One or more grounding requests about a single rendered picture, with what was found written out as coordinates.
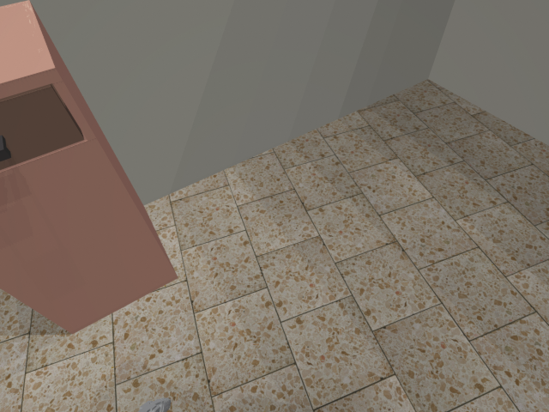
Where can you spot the drawer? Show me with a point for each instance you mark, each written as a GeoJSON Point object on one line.
{"type": "Point", "coordinates": [34, 123]}

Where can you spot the cabinet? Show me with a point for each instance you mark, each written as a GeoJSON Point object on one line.
{"type": "Point", "coordinates": [76, 243]}

